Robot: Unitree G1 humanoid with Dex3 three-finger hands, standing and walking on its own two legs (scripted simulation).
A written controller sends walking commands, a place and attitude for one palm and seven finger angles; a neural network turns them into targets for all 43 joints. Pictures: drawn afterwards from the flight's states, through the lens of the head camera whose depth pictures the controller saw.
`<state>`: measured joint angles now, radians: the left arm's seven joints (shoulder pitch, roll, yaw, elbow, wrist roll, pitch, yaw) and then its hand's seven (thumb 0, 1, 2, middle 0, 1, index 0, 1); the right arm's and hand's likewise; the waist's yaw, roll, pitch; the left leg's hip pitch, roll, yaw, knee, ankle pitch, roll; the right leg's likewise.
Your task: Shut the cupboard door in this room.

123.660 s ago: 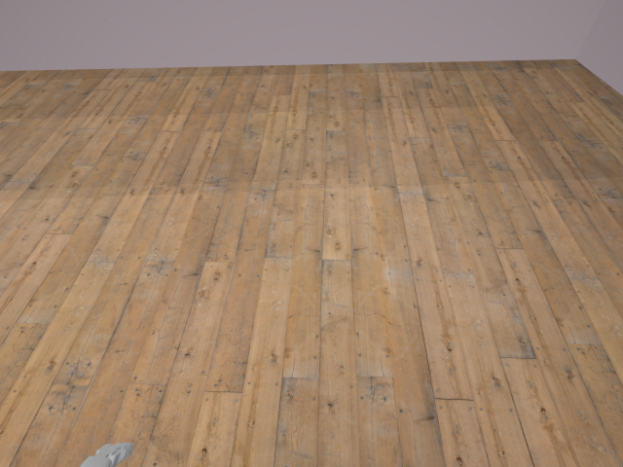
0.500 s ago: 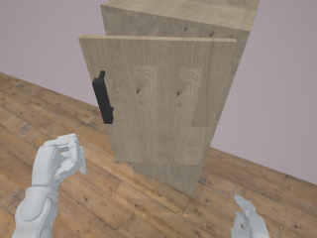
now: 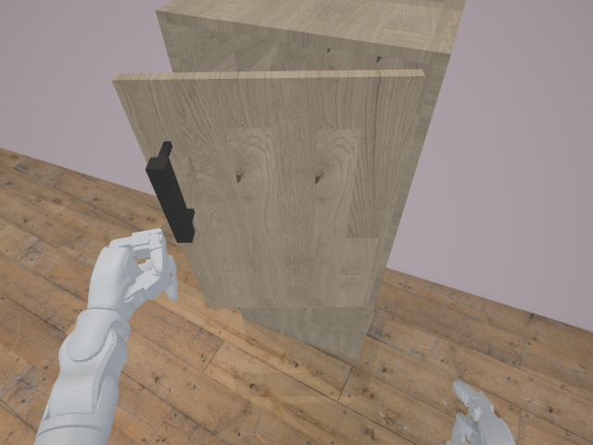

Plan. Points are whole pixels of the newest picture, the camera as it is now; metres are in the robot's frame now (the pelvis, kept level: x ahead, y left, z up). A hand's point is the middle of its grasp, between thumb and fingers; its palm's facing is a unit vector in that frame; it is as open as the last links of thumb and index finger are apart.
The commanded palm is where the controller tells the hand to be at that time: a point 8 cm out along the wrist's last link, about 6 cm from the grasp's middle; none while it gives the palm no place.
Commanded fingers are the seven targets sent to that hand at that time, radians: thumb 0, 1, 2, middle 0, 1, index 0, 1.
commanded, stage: bring the fist close to the handle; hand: left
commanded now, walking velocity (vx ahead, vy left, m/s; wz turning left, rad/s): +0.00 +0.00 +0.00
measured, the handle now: (176, 193) +0.45 +0.21 +0.09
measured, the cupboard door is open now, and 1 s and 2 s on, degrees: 22 22 5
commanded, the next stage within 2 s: push the door shut along its arc in 0.70 s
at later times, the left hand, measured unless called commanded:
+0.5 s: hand (174, 248) +0.34 +0.19 +0.10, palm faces +0.05 -1.00 +0.00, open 3.1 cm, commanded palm +0.32 +0.24 +0.10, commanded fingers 0.00 0.90 0.90 -1.30 -1.50 -1.30 -1.50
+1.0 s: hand (173, 242) +0.36 +0.19 +0.09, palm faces +0.03 -1.00 -0.03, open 3.1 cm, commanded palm +0.34 +0.24 +0.10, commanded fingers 0.00 0.90 0.90 -1.30 -1.50 -1.30 -1.50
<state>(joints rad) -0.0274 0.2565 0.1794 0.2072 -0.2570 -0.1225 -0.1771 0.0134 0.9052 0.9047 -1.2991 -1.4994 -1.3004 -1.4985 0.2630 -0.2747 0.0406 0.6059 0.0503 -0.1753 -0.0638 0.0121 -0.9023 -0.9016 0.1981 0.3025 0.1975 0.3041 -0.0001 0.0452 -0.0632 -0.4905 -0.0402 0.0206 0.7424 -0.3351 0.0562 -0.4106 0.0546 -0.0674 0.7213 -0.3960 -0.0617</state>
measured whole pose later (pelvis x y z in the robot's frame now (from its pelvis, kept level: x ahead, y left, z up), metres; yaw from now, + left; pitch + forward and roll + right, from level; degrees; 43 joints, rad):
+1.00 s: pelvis -0.02 +0.02 +0.00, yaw +0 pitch +4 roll -2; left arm -0.34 0.28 0.16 0.54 -0.20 -0.20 -0.13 0.02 0.90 0.90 -1.30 -1.50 -1.30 -1.50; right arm 0.26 -0.26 0.05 0.63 0.04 -0.10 -0.06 0.01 -0.90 -0.90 0.20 0.30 0.20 0.30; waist -0.03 0.03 -0.04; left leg -0.51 -0.05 0.03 0.74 -0.31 0.08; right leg -0.43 0.04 -0.06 0.72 -0.37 -0.04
